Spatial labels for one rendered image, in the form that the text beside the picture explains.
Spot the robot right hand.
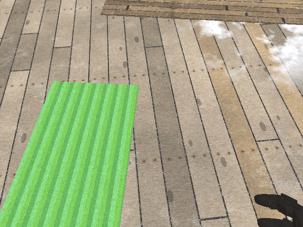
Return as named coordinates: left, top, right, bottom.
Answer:
left=254, top=193, right=303, bottom=227

